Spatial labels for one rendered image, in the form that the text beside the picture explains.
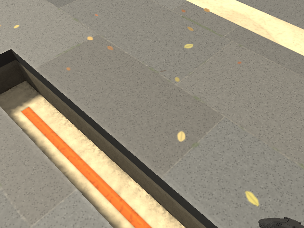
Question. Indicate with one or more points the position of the right robot hand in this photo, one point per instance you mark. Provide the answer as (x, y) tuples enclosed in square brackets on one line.
[(279, 223)]

